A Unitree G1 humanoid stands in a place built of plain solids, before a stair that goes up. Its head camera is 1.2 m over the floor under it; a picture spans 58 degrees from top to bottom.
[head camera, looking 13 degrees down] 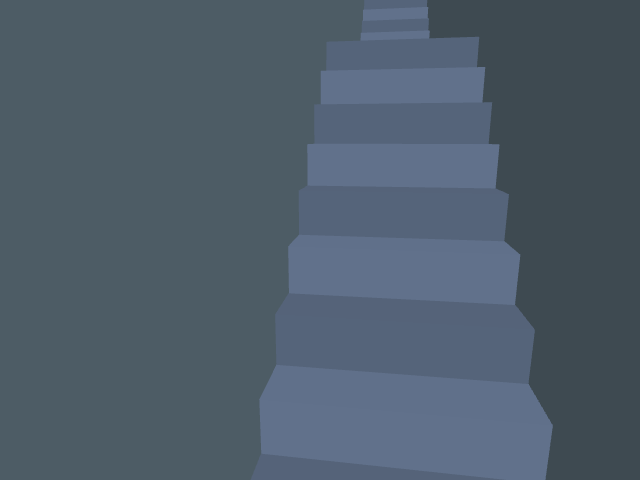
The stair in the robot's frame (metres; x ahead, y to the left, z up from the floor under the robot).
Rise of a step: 0.20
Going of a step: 0.22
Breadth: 0.88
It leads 8 degrees to the right of straight ahead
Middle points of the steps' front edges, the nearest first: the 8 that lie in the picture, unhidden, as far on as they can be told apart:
1.16 -0.24 0.39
1.39 -0.27 0.59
1.61 -0.31 0.79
1.83 -0.34 0.99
2.05 -0.37 1.18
2.27 -0.41 1.38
2.50 -0.44 1.58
2.72 -0.47 1.77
